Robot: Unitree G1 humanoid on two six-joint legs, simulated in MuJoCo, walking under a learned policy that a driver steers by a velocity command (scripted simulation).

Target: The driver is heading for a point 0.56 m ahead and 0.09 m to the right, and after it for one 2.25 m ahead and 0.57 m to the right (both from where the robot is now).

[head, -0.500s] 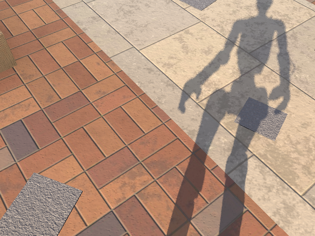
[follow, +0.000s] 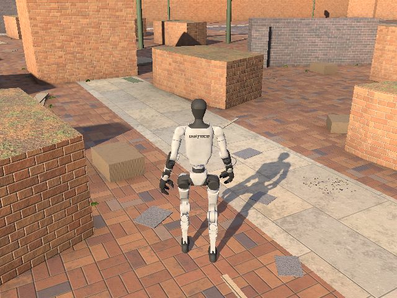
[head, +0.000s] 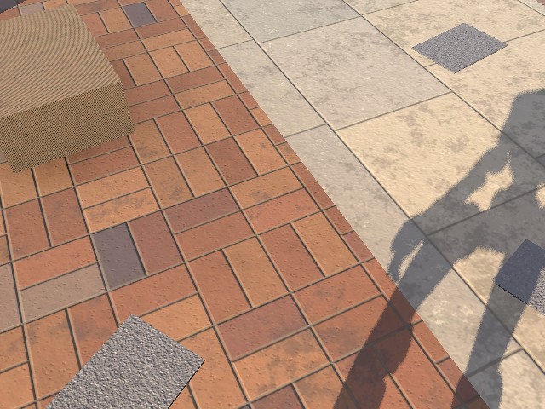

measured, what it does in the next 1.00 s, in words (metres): walks ahead: left foot, then right foot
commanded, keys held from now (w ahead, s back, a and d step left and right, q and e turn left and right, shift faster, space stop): w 1.00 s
